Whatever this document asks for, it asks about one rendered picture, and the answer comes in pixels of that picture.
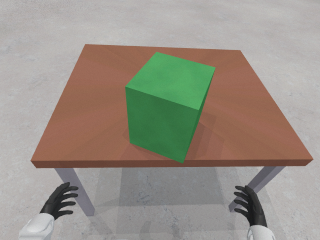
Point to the carton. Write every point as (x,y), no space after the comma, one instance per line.
(164,103)

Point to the robot right forearm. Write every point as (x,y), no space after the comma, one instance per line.
(259,232)

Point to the robot left forearm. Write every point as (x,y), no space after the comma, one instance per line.
(39,227)

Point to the robot right hand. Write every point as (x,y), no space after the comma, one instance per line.
(254,214)

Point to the table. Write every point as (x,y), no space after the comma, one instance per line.
(240,124)

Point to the robot left hand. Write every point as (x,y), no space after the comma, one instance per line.
(54,203)

